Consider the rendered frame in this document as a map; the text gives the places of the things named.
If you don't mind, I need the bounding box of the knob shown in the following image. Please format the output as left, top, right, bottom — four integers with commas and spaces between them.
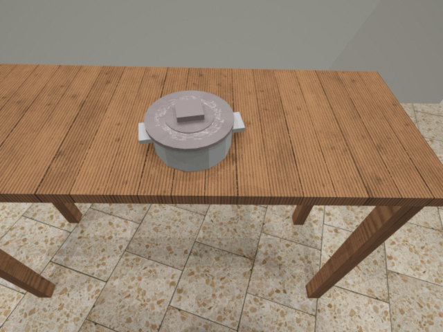
174, 98, 204, 122

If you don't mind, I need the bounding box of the table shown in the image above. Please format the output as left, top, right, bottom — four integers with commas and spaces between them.
0, 64, 443, 298

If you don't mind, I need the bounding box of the pot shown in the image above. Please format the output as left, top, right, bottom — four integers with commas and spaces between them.
138, 112, 245, 172

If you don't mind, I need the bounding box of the lid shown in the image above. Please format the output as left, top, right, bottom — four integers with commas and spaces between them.
144, 91, 234, 152

